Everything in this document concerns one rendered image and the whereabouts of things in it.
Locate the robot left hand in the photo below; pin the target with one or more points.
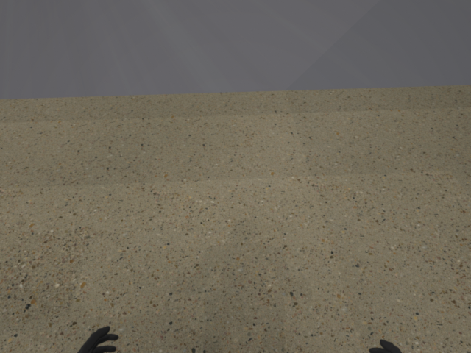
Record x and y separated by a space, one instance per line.
99 336

